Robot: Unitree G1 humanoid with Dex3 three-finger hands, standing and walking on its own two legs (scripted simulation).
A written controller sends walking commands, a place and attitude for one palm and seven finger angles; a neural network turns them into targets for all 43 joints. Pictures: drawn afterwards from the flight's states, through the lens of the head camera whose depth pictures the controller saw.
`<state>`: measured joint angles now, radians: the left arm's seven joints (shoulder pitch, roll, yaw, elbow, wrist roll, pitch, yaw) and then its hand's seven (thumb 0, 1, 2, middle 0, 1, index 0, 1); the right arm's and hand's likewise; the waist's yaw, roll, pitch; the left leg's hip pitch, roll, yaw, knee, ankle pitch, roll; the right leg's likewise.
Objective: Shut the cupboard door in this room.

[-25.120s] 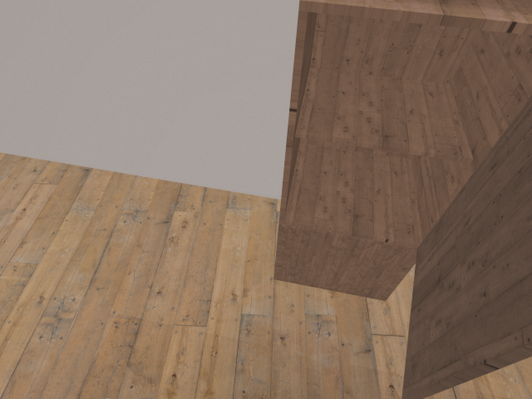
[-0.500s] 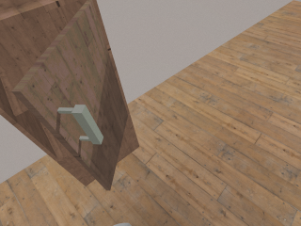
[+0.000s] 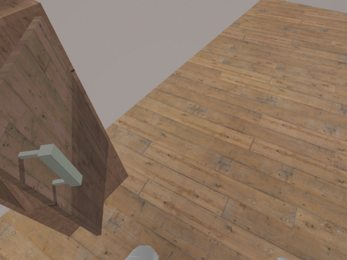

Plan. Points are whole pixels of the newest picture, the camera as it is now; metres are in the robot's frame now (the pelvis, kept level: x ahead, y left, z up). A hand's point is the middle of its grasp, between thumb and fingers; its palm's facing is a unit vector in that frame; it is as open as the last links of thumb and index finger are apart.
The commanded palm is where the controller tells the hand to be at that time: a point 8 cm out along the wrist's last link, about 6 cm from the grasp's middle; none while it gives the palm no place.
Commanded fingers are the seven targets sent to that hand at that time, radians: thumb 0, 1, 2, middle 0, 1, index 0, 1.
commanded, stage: walk to a spot facing it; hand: left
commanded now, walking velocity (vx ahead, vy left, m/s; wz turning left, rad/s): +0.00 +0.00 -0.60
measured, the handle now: (53, 168) +0.27 +0.30 +0.07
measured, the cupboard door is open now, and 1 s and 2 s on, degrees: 45 49 49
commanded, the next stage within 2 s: none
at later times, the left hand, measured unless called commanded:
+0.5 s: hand (82, 251) +0.14 +0.28 -0.16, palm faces -0.28 -0.93 -0.24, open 7.1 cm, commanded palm none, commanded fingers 0.00 0.90 0.90 -0.20 -0.30 -0.20 -0.30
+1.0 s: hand (186, 190) +0.34 +0.01 -0.16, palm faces -0.51 -0.82 -0.25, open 7.2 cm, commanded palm none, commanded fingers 0.00 0.90 0.90 -0.20 -0.30 -0.20 -0.30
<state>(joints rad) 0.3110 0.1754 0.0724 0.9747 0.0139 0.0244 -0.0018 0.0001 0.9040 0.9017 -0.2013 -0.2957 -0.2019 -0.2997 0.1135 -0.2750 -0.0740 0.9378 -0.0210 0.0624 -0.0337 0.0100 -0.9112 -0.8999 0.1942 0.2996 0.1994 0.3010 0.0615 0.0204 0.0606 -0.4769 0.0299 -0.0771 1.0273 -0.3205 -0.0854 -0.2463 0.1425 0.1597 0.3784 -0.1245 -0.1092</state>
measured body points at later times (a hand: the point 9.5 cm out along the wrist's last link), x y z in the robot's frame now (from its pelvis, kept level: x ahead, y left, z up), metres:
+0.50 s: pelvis +0.04 +0.07 +0.00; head +0.06 +0.08 +0.45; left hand +0.16 +0.33 -0.15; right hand -0.02 -0.17 -0.13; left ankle +0.01 +0.19 -0.75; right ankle +0.02 -0.09 -0.64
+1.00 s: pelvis +0.15 -0.10 -0.01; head +0.16 -0.13 +0.44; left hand +0.36 +0.06 -0.14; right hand +0.05 -0.31 -0.17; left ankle +0.24 +0.06 -0.64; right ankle +0.16 -0.14 -0.75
